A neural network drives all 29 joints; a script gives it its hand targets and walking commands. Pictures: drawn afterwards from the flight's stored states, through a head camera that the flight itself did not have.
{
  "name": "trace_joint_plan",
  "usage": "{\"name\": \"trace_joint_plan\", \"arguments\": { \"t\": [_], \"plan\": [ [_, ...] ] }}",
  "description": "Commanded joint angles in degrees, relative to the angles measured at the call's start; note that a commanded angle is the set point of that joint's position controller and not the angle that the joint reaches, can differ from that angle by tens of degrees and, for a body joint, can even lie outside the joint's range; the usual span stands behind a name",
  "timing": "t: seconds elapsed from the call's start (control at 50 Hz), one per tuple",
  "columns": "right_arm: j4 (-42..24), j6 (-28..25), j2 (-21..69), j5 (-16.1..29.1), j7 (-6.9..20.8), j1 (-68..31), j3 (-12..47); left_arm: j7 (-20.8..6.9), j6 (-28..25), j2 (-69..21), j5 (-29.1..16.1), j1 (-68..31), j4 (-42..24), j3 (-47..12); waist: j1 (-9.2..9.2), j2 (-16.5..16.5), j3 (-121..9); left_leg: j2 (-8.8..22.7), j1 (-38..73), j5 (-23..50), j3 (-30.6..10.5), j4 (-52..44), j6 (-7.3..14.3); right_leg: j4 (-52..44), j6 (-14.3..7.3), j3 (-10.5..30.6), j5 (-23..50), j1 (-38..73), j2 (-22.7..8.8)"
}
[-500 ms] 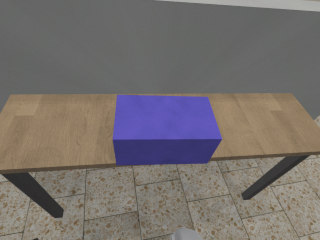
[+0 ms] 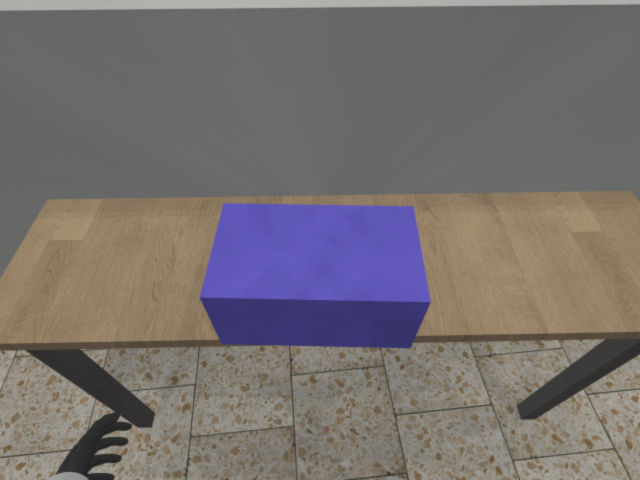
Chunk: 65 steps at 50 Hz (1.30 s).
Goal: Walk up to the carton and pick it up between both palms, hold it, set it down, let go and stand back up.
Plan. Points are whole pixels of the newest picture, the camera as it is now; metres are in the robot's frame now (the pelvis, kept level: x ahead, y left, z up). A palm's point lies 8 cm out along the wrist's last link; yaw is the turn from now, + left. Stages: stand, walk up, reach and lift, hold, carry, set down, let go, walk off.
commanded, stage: walk up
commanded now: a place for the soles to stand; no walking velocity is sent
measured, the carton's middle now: (316, 275) +0.42 +0.00 -0.03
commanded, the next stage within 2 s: reach and lift in 1.24 s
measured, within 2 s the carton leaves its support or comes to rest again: neither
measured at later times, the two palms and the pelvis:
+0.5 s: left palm out of the picture +0.06 +0.31 -0.10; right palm out of the picture +0.10 -0.30 -0.09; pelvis +0.00 +0.00 +0.02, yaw +2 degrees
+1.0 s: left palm out of the picture +0.10 +0.30 -0.09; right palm out of the picture +0.12 -0.31 -0.09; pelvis +0.02 +0.00 +0.02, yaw +2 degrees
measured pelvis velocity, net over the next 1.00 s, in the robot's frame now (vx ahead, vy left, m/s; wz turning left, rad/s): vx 0.02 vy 0.00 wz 0.04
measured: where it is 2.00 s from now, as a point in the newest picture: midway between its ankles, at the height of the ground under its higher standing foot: outside the picture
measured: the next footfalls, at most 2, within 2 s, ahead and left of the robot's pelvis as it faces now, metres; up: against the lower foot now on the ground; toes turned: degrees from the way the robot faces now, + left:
none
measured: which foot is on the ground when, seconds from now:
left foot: down 0.00-1.00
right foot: down 0.00-1.00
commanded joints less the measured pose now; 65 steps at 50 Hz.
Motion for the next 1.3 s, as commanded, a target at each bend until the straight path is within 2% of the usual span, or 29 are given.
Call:
{"name": "trace_joint_plan", "arguments": {
  "t": [0.0,0.08,0.16,0.22,0.26,0.34,0.38,0.44,0.48,0.62,0.68,0.76,0.82,0.94,0.96,1.02,1.08,1.1,1.14,1.2,1.22,1.24,1.26,1.28],
  "plan": [
    [-0.4,-1.3,-12.2,0.2,-0.2,-0.6,-3.4,0.5,-1.4,14.9,-0.1,-2.9,-1.2,4.8,1.65,-2.0,-9.9,4.4,0.6,12.2,-4.0,-8.3,5.7,-13.6,-4.2,5.6,-0.4,5.5,-4.8],
    [1.8,-1.7,-11.9,-0.1,0.5,-3.4,-3.3,0.0,-1.7,13.9,-0.2,-3.1,1.9,4.6,2.16,0.1,-7.6,4.9,-1.5,3.8,-4.8,-13.8,5.6,-18.4,-3.4,6.0,-8.7,5.7,-4.0],
    [4.2,-2.3,-11.4,-0.3,0.8,-4.6,-3.5,-0.4,-2.3,12.8,-0.4,-1.9,4.9,4.7,2.39,1.8,-8.3,5.0,-2.0,0.9,-5.4,-17.4,6.1,-19.5,-2.8,5.3,-6.3,8.5,-3.5],
    [5.3,-2.7,-10.6,0.0,0.8,-5.4,-3.4,-0.4,-2.7,12.9,-0.2,-1.4,6.6,5.1,2.08,0.9,-9.2,5.0,-0.7,2.1,-5.1,-18.0,6.0,-20.8,-2.6,5.2,-4.6,8.7,-3.4],
    [6.2,-2.9,-9.8,0.0,0.8,-5.0,-3.4,-0.4,-3.0,12.5,-0.2,-1.1,7.5,5.1,1.96,0.3,-9.3,4.6,-0.5,5.4,-4.6,-17.4,5.7,-21.5,-2.6,5.0,-2.9,9.6,-4.0],
    [7.4,-2.8,-9.5,0.0,0.5,-6.2,-3.3,-0.3,-3.2,11.8,-0.1,-0.2,8.6,5.4,1.84,0.6,-9.6,4.6,0.7,6.8,-3.8,-17.4,5.9,-22.0,-2.3,4.3,-1.4,9.4,-4.0],
    [6.6,-3.2,-11.7,-0.4,-1.0,-5.1,-3.6,-1.4,-2.2,11.2,0.5,-0.1,9.6,6.4,1.83,1.2,-10.4,5.3,0.5,3.1,-4.6,-19.1,5.9,-20.6,-2.2,3.1,-1.8,9.8,-2.0],
    [6.2,-3.2,-11.5,-0.6,-1.8,-5.7,-3.4,-1.6,-1.8,10.5,0.5,1.1,10.5,6.7,2.39,1.7,-8.8,5.8,-1.5,2.5,-5.1,-19.6,5.9,-20.2,-2.2,3.3,1.1,10.8,-1.8],
    [6.0,-3.2,-11.3,-0.6,-2.0,-6.2,-3.5,-1.6,-1.9,10.8,0.5,2.2,10.7,7.1,2.7,2.2,-9.4,5.3,-1.5,4.5,-4.2,-18.9,5.8,-20.2,-2.4,3.8,1.9,11.5,-2.3],
    [6.0,-3.2,-10.5,-0.4,-2.4,-5.3,-3.1,-1.4,-2.1,10.1,0.6,2.3,11.2,7.2,2.45,0.0,-11.8,4.6,2.3,15.8,-1.5,-15.9,4.9,-20.0,-2.6,2.8,10.1,12.8,-3.4],
    [5.9,-3.0,-10.6,-0.6,-2.7,-5.4,-2.9,-1.3,-1.9,10.0,0.6,1.6,11.1,7.3,2.59,-0.4,-12.1,4.6,2.8,18.1,-1.2,-15.5,5.0,-18.9,-2.8,2.1,12.1,13.2,-3.2],
    [5.7,-2.7,-10.6,-0.7,-2.8,-5.4,-2.8,-1.4,-1.5,9.6,0.7,1.0,10.8,7.2,2.8,-1.0,-11.9,4.6,2.9,17.8,-1.0,-15.5,4.8,-18.9,-2.9,1.8,11.8,13.3,-3.3],
    [5.8,-2.7,-11.2,-0.8,-2.9,-4.9,-2.8,-1.3,-1.4,9.6,0.6,1.0,10.8,7.2,2.98,0.1,-11.3,4.6,2.6,19.8,-0.9,-15.4,4.7,-18.3,-3.0,1.9,13.4,14.1,-3.2],
    [5.2,-2.5,-10.9,-1.0,-2.9,-5.4,-2.8,-1.4,-0.9,9.4,0.9,0.2,10.7,7.0,3.24,0.3,-10.5,4.3,1.6,16.3,-0.7,-16.0,4.8,-18.6,-3.0,1.7,9.9,13.9,-3.0],
    [5.5,-2.5,-10.9,-1.0,-2.9,-4.8,-2.8,-1.4,-1.0,9.9,0.9,0.0,10.7,7.2,3.13,-0.5,-10.9,4.2,1.8,16.4,-0.7,-15.8,4.7,-18.5,-3.1,1.7,9.6,14.0,-3.1],
    [5.3,-2.7,-11.3,-1.2,-3.0,-4.1,-3.0,-1.4,-1.1,9.4,1.0,0.1,10.8,7.0,2.93,0.7,-11.2,4.6,1.7,17.2,-0.8,-16.6,4.7,-18.1,-3.2,1.7,11.8,14.6,-3.0],
    [5.3,-2.7,-10.9,-1.1,-2.9,-4.0,-3.0,-1.4,-1.0,9.9,1.1,-0.1,10.8,7.2,3.0,-1.4,-10.9,4.5,1.9,17.2,-1.0,-16.1,4.8,-18.6,-3.0,1.7,11.1,14.8,-2.8],
    [5.2,-2.6,-11.0,-1.2,-3.0,-3.7,-3.1,-1.4,-1.0,9.4,1.0,-0.2,11.0,7.0,2.95,0.0,-10.7,4.4,1.6,16.2,-0.8,-16.1,4.8,-18.7,-3.3,1.9,10.2,14.3,-3.1],
    [5.3,-2.6,-10.5,-1.2,-3.0,-3.5,-3.0,-1.4,-0.9,9.4,1.0,-0.1,11.1,7.0,3.12,-0.8,-10.2,4.3,1.2,14.9,-0.8,-16.9,5.0,-19.0,-3.1,1.8,9.2,14.4,-2.9],
    [5.2,-2.6,-10.8,-1.2,-3.0,-3.3,-3.1,-1.4,-0.8,9.6,1.1,0.0,11.1,7.0,2.93,0.8,-9.3,4.8,0.2,13.8,-1.8,-17.5,4.9,-19.0,-2.8,2.2,8.6,14.1,-2.5],
    [5.4,-2.7,-10.8,-1.2,-3.0,-3.3,-3.1,-1.5,-0.9,9.4,1.2,0.3,11.1,7.0,3.05,-0.4,-10.0,4.6,1.1,14.0,-1.3,-17.5,4.9,-19.3,-2.9,2.1,8.6,14.4,-2.6],
    [3.5,-9.2,-5.4,-9.5,-0.9,-26.3,-8.6,0.6,10.8,8.5,0.2,-23.1,-14.2,6.5,-2.4,-3.2,-6.6,-3.8,-8.5,-3.8,8.4,-9.0,1.0,-13.1,0.0,-1.0,-4.2,5.7,7.0],
    [2.7,-7.7,-7.3,-9.0,1.0,-22.0,-8.6,1.5,16.7,8.3,0.2,-19.9,-16.0,5.7,-1.94,-3.5,-3.6,-4.0,-11.6,-8.0,8.8,-7.1,1.9,-10.9,-1.5,-1.5,-9.8,6.0,6.2],
    [2.4,-7.5,-8.4,-8.3,2.6,-19.3,-10.7,1.9,21.2,6.6,1.4,-15.5,-17.5,5.2,-0.9,-1.5,-5.6,-2.8,-9.4,-6.3,8.2,-6.0,1.7,-9.8,-2.6,-2.1,-7.0,6.3,6.3]
  ]
}}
